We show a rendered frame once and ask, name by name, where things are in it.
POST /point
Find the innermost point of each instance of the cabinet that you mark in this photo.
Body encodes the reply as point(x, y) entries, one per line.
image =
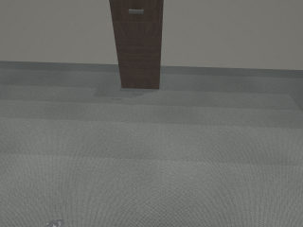
point(138, 49)

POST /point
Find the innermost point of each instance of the handle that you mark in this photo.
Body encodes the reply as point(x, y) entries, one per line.
point(136, 11)

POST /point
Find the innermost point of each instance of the drawer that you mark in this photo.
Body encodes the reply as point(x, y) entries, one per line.
point(151, 11)

